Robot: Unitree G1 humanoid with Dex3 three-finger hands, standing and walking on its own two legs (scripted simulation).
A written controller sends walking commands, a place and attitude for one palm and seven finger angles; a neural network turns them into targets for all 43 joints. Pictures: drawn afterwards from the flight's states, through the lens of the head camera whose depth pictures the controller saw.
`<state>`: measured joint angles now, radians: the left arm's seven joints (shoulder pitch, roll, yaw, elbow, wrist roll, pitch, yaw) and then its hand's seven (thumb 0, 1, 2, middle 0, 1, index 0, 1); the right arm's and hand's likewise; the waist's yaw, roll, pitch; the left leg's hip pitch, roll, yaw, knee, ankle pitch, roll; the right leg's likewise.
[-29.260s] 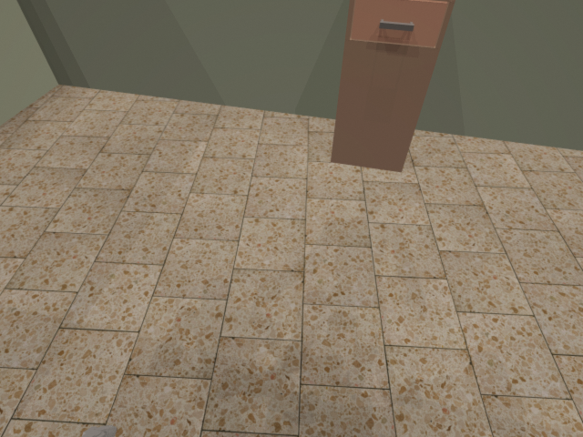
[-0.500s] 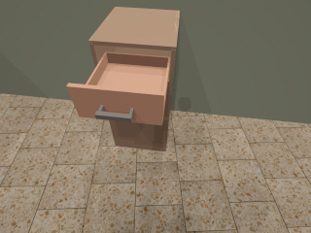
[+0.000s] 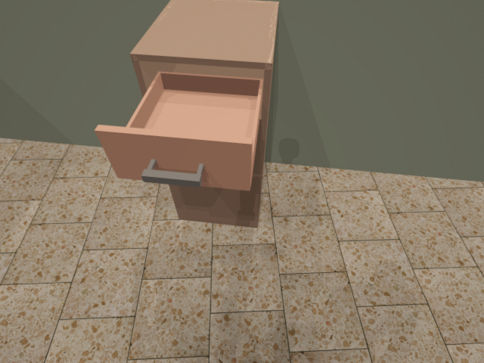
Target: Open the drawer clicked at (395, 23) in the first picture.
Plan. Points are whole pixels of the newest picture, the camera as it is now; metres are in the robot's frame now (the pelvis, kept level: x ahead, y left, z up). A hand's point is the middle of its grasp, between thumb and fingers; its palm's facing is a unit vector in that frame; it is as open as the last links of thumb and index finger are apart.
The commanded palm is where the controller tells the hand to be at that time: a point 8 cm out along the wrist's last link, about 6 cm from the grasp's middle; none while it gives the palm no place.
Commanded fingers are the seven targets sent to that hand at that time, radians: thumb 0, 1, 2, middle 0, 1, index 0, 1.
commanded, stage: look to check the result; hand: left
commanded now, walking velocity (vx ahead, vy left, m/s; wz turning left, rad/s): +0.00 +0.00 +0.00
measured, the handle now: (174, 171) +0.50 +0.19 -0.03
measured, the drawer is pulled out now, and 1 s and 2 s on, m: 0.30 0.30 0.30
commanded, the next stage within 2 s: stand and wait in 0.26 s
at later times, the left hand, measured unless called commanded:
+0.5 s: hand out of the picture +0.00 +0.14 -0.17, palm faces +0.06 -0.98 -0.17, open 7.4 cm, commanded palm none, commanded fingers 0.00 0.90 0.90 -0.20 -0.30 -0.20 -0.30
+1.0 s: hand out of the picture +0.01 +0.13 -0.17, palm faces +0.07 -0.98 -0.18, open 7.4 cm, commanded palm none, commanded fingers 0.00 0.90 0.90 -0.20 -0.30 -0.20 -0.30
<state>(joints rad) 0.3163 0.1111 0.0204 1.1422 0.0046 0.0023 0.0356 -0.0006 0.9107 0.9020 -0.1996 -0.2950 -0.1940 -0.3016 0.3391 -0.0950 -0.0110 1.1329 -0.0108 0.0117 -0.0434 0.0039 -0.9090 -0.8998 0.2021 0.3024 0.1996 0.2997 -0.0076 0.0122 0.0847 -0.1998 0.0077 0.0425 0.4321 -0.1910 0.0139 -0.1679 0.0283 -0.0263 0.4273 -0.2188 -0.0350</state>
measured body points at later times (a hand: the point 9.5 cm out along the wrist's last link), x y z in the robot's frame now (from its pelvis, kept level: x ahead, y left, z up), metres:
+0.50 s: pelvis +0.02 -0.01 +0.00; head +0.04 -0.02 +0.45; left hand +0.00 +0.20 -0.16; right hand +0.00 -0.21 -0.17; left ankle +0.03 +0.11 -0.74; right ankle +0.01 -0.10 -0.74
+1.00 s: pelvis +0.03 -0.03 +0.00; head +0.05 -0.04 +0.45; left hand +0.01 +0.18 -0.16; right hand +0.01 -0.22 -0.17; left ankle +0.03 +0.11 -0.74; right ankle +0.01 -0.10 -0.74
